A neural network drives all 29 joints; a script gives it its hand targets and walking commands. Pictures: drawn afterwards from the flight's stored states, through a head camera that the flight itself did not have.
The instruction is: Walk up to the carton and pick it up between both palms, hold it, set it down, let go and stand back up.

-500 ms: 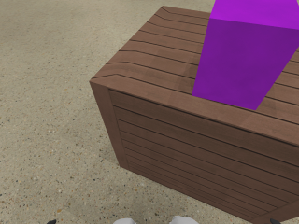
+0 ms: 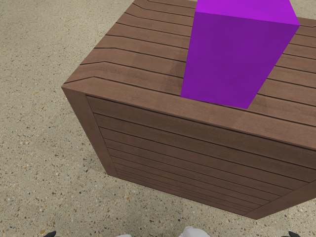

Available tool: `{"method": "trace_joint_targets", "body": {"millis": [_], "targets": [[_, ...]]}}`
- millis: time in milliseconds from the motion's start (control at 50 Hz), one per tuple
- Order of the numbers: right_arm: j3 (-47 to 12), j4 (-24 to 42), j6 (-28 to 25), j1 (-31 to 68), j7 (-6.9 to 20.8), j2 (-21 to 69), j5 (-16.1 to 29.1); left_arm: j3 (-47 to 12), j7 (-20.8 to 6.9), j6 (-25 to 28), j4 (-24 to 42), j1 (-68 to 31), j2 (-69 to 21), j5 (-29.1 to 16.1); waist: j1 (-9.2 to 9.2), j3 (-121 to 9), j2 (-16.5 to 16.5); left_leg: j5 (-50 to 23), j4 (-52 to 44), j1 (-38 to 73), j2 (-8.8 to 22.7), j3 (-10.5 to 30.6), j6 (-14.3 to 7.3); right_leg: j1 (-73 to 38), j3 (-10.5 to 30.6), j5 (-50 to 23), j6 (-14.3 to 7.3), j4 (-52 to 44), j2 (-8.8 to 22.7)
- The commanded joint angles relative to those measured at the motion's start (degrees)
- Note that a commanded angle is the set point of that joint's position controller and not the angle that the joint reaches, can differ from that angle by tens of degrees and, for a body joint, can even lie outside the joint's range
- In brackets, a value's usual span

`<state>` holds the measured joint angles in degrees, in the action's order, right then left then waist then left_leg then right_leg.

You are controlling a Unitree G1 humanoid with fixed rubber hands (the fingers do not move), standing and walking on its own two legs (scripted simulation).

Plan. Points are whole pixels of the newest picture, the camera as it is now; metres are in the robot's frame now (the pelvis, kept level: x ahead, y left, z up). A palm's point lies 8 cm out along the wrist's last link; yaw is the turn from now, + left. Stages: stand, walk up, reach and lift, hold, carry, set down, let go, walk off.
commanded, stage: walk up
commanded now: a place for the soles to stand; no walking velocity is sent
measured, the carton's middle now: (226, 45) +0.59 -0.14 +0.16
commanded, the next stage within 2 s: none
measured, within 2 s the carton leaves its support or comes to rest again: neither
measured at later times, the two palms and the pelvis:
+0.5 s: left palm (40, 234) +0.15 +0.33 -0.11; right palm out of the picture +0.09 -0.29 -0.07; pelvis +0.03 +0.03 +0.00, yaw -4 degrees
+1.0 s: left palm (37, 231) +0.15 +0.34 -0.11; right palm out of the picture +0.04 -0.28 -0.08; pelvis +0.01 +0.05 -0.01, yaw -8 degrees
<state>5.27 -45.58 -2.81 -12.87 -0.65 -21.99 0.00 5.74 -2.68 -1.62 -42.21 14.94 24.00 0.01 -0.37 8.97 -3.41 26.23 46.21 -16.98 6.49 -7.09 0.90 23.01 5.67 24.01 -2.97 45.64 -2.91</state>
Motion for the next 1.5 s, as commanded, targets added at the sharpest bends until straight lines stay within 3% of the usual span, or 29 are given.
{"method": "trace_joint_targets", "body": {"millis": [0, 60, 100, 220, 280, 300, 320, 340, 440, 560, 600, 620, 640, 700, 760, 840, 880, 900, 960, 1040, 1100, 1140, 1160, 1180, 1240, 1320, 1360, 1400, 1480], "targets": [[1.15, 9.11, 0.48, 5.58, 0.55, -10.32, -0.32, 5.20, 2.74, 4.90, -0.64, 11.37, 19.19, 1.09, -3.63, -14.72, -10.09, 7.39, 23.83, -23.22, -6.07, 5.35, -1.26, -24.87, 36.68, -22.03, -8.06, -22.19, 15.62], [2.85, 5.95, 1.39, 6.88, 0.05, -16.01, -1.23, 4.39, 3.63, 4.10, 0.53, 4.27, 18.25, 1.09, -2.52, -4.58, 0.94, 11.85, 20.86, -19.39, -4.60, 10.99, -2.26, -9.94, 41.13, 3.77, -11.12, -29.52, 16.37], [2.88, 5.67, 0.87, 4.20, 0.39, -15.58, -0.81, 3.56, 3.90, 4.14, 1.39, 1.84, 17.57, 1.10, -0.38, -2.26, -3.04, 9.15, 15.12, -15.30, -3.12, 10.78, -2.66, -4.67, 32.31, -1.78, -10.80, -25.81, 13.40], [3.27, 5.19, -0.26, 3.02, 0.52, -14.73, -1.22, 2.76, 3.66, 4.56, 3.10, 1.58, 16.86, 1.22, -0.38, -4.98, -1.15, 6.57, 3.02, -9.64, -5.26, 10.02, -2.58, -5.93, 32.23, -14.65, -12.69, -19.02, 12.13], [3.10, 2.29, -1.72, -7.29, -0.29, -12.73, -1.34, 0.83, 3.55, 3.52, 4.69, -3.93, 12.18, 0.69, 4.60, -10.92, -0.73, -3.93, -19.51, 11.34, -5.51, 8.37, -3.35, 2.64, 17.12, -27.17, -6.27, -6.73, 6.49], [4.19, 1.43, -2.07, -9.80, -0.65, -15.95, -2.25, 0.33, 3.72, 3.87, 4.97, -3.62, 8.78, 0.11, 6.66, -14.54, 10.16, -6.00, -25.18, 18.34, 1.63, 16.79, -5.26, 6.97, 9.78, -27.10, -2.32, 6.07, 1.88], [5.02, 2.89, -1.92, -8.01, -1.01, -19.89, -2.20, -0.77, 4.05, 4.21, 5.01, -1.01, 5.62, 0.14, 5.19, -15.24, 20.03, -28.06, -23.61, 25.73, 13.69, 27.85, -8.08, 17.04, 2.90, 0.16, 0.63, 14.08, -5.93], [5.08, 3.30, -1.92, -4.46, -0.86, -19.48, -1.89, 0.08, 4.63, 3.74, 4.01, -0.99, 9.22, 0.91, 3.85, -15.55, 12.15, -34.20, -20.40, 23.72, 19.66, 30.71, -9.71, 19.08, 0.50, 9.99, 2.04, 15.40, -2.99], [3.95, 4.33, -1.56, -1.99, -0.95, -17.40, -0.91, 0.66, 3.76, 3.72, 2.45, -0.93, 11.20, 0.34, 3.33, -11.87, 14.15, -53.95, -11.38, 19.58, 14.82, 15.09, -9.80, 14.60, -3.22, 8.30, 1.39, 13.17, 1.95], [3.87, 5.04, 0.51, 1.47, -0.36, -16.52, 0.16, 0.31, 3.60, 4.82, 1.68, 4.00, 9.94, 0.32, -0.92, -14.02, 13.42, -39.15, -4.82, 7.73, 11.66, 6.77, -10.39, -2.52, -9.26, -6.76, -0.46, -6.76, 1.33], [2.48, 6.09, 1.07, 3.53, 0.09, -12.72, 0.50, 1.67, 4.14, 5.91, -1.31, 11.22, 13.00, 0.68, -5.05, -16.91, 2.39, -28.04, 13.14, -2.65, 4.30, 2.80, -5.68, -15.32, 2.78, -13.27, -3.88, -14.69, 0.59], [1.50, 7.61, 1.38, 3.30, 0.19, -10.13, 0.87, 2.84, 4.66, 6.19, -0.62, 11.06, 18.79, 1.29, -4.88, -15.19, -6.94, -9.06, 22.66, -15.30, -2.62, 3.05, -2.13, -19.20, 28.39, -18.67, -9.54, -18.98, 12.84], [1.60, 6.36, 1.91, 3.84, -0.18, -11.76, 0.83, 2.28, 4.64, 5.47, 0.89, 5.14, 17.81, 0.19, -2.11, -14.06, -3.17, 10.59, 22.21, -16.57, -5.70, 7.81, -2.25, -15.07, 40.43, -18.03, -14.21, -22.45, 17.72], [3.08, 4.52, 2.61, 3.90, -0.02, -14.84, 0.46, 1.09, 4.26, 4.44, 1.18, -1.63, 16.67, 1.39, -2.08, -0.82, -2.47, 14.21, 17.47, -11.26, -4.58, 11.14, -2.75, 3.96, 38.22, 13.40, -13.49, -29.60, 14.01], [3.36, 3.40, 1.72, -1.99, 0.38, -13.72, 0.27, -0.19, 3.36, 4.24, 2.29, -1.83, 15.64, 1.59, -0.01, -1.91, -6.50, 10.72, 5.48, -7.71, -4.83, 10.09, -3.04, 1.52, 32.29, 7.80, -10.38, -26.83, 11.20], [4.22, -0.01, -0.50, -8.97, -0.34, -13.98, -0.86, -1.49, 2.88, 3.23, 3.35, -6.24, 10.92, 0.83, 3.54, -7.13, -0.07, 3.94, -17.42, 11.91, -4.93, 11.62, -5.11, 10.75, 18.44, -0.51, -4.67, -13.22, 5.14], [5.68, 1.01, -0.63, -7.04, -0.94, -22.06, -1.72, -1.33, 3.31, 3.37, 3.67, -5.66, 9.74, 1.20, 4.79, -8.47, 16.76, 14.38, -31.29, 9.11, 16.06, 35.69, -11.41, 16.34, 0.28, 8.34, 1.40, 10.36, -4.98], [5.85, 1.47, -0.59, -3.28, -0.88, -22.44, -1.52, -0.53, 3.70, 3.14, 2.38, -5.43, 13.97, 1.54, 4.12, -4.93, 12.48, 19.15, -32.55, 3.35, 19.26, 37.13, -10.68, 15.54, 2.36, 9.25, 2.06, 13.03, -1.62], [5.10, 3.24, -0.85, 2.63, -0.86, -18.54, -1.34, 0.28, 2.48, 3.23, -0.18, 0.41, 13.82, 0.92, -0.12, -2.91, 11.73, 3.08, -25.84, 2.93, 16.63, 26.37, -13.27, 11.71, -1.36, 6.10, 1.62, 15.25, 0.11], [5.14, 4.14, -0.57, -0.59, -0.57, -19.80, -0.83, 0.90, 2.38, 3.02, 1.61, -0.64, 13.18, 1.54, 1.37, -5.76, 14.60, -12.08, -18.74, 3.42, 17.40, 23.04, -15.38, 9.06, -3.89, 7.33, 1.62, 13.93, 2.00], [4.49, 5.36, 0.06, 2.35, -0.26, -18.74, -1.03, 1.24, 2.26, 3.88, 1.08, 1.89, 12.96, 1.38, -1.07, -6.30, 12.41, -12.93, -12.62, -2.52, 13.44, 14.61, -12.47, -0.67, -5.99, 2.06, 0.47, -0.95, 1.82], [3.10, 5.36, 0.54, 2.43, 0.00, -15.24, -1.15, 1.51, 2.42, 4.92, -0.10, 5.67, 13.81, 1.72, -2.82, -8.75, 3.65, -9.74, 0.64, -8.76, 4.56, 7.05, -6.39, -9.84, 5.38, -5.06, -2.10, -12.34, 1.99], [2.27, 6.40, 0.70, 3.05, -0.24, -11.74, -0.17, 2.61, 2.89, 5.54, -0.04, 5.91, 18.24, 2.38, -2.20, -10.41, -6.79, -1.53, 14.25, -16.58, -1.18, 3.51, -2.55, -13.58, 26.86, -12.65, -7.00, -19.06, 11.27], [2.10, 6.04, 1.24, 4.00, -0.56, -12.11, 0.03, 2.17, 3.24, 5.53, 0.54, 3.27, 18.50, 0.98, -1.43, -9.50, -3.19, 12.21, 14.26, -17.76, -5.05, 8.07, -2.12, -11.43, 39.73, -16.61, -11.72, -20.16, 16.20], [2.87, 4.42, 1.06, 2.94, -0.66, -13.51, 0.42, 0.33, 3.78, 5.18, 0.89, -0.93, 16.85, 1.37, -0.65, -4.03, -3.75, 13.83, 8.39, -10.02, -4.30, 10.50, -2.68, -1.56, 35.74, -12.93, -12.93, -20.91, 13.01], [3.13, 1.09, -0.72, -6.77, -0.92, -13.23, 0.25, -1.37, 3.49, 4.36, 2.76, -6.24, 12.96, 0.49, 3.98, -9.10, -2.20, -5.32, -8.97, 7.10, -3.69, 9.75, -3.69, 2.98, 20.60, -25.08, -6.11, -11.20, 7.99], [4.67, 1.56, -1.48, -7.36, -1.34, -18.73, -1.20, -2.11, 3.42, 4.33, 3.87, -6.51, 9.97, -0.15, 5.14, -12.80, 8.26, -9.07, -18.57, 13.10, 7.93, 23.33, -9.38, 9.33, 7.66, -19.21, -0.25, 4.67, -0.31], [5.18, 2.05, -1.26, -2.26, -1.12, -20.48, -0.71, -1.21, 4.07, 3.73, 2.75, -6.01, 12.03, 0.53, 2.96, -7.85, 10.97, -13.77, -22.74, 7.41, 18.84, 31.07, -15.35, 10.07, -0.64, 9.70, 1.30, 12.26, -1.18], [4.20, 2.95, -1.24, 0.91, -0.74, -18.86, -0.66, -0.49, 3.19, 4.70, 1.06, -0.34, 13.35, 0.61, 0.03, -5.87, 12.32, -23.06, -13.65, 2.78, 14.75, 18.58, -13.89, 4.30, -2.20, -2.67, -0.20, 5.29, 2.26]]}}
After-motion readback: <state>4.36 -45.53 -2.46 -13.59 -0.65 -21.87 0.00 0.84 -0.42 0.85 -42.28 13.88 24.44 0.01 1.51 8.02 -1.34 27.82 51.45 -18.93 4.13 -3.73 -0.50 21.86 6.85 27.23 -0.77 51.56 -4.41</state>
